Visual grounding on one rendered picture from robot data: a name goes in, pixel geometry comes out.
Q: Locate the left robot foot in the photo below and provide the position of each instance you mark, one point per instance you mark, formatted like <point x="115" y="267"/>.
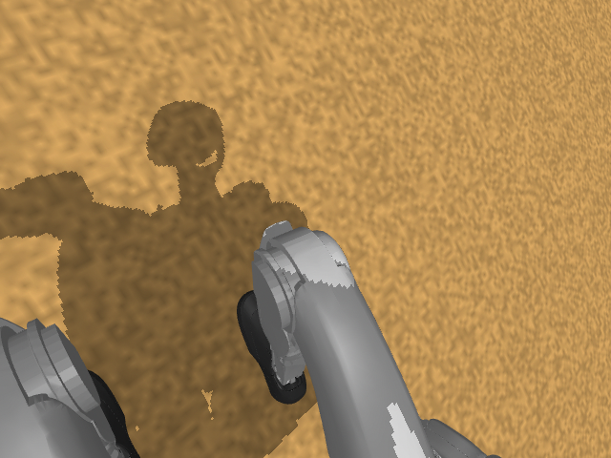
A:
<point x="115" y="417"/>

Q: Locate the right robot foot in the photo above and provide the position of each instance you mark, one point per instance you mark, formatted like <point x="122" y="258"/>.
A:
<point x="259" y="347"/>

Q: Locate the right robot hand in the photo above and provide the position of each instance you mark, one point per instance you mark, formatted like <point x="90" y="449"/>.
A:
<point x="448" y="443"/>

